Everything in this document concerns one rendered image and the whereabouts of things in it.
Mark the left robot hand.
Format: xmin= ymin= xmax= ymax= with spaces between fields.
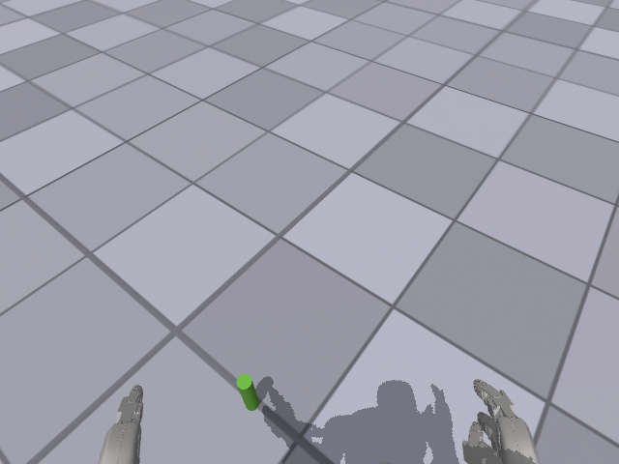
xmin=98 ymin=385 xmax=143 ymax=464

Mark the right robot hand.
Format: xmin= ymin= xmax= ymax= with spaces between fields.
xmin=462 ymin=379 xmax=540 ymax=464

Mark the can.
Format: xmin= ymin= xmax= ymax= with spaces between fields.
xmin=237 ymin=374 xmax=259 ymax=411

